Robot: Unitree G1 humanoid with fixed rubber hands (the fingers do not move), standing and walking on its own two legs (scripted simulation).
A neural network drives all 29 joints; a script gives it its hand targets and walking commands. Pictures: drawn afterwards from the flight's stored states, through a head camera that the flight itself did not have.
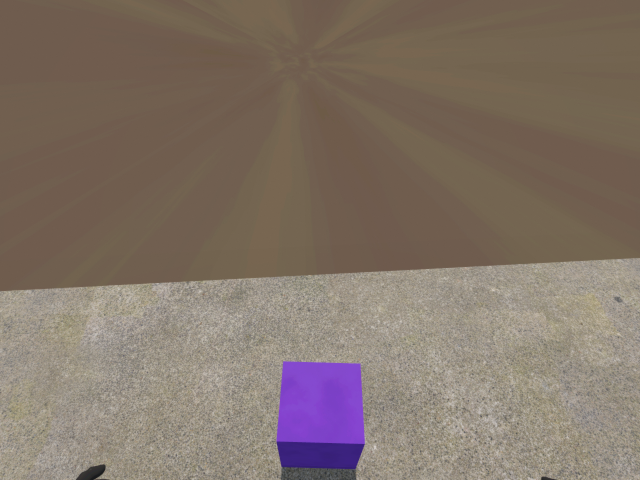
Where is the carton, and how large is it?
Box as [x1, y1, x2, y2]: [276, 361, 364, 468]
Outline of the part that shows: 283,361 276,440 281,466 355,468 364,444 360,364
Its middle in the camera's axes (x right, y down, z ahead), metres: +0.01 +0.49 +1.08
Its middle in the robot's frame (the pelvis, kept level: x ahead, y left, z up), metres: +0.42 +0.00 -0.66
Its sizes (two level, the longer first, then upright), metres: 0.210 0.200 0.250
